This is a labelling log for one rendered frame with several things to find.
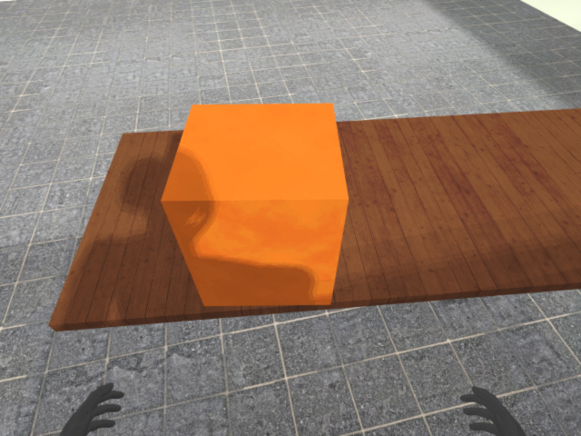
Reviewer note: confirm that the robot left hand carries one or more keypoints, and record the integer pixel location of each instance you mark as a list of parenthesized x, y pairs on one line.
[(80, 424)]

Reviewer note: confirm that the carton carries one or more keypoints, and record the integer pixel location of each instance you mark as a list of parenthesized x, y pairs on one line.
[(257, 200)]

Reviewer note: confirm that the table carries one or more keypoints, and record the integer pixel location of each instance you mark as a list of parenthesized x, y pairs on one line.
[(440, 208)]

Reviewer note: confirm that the robot right hand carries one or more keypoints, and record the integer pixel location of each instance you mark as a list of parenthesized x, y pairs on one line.
[(504, 423)]

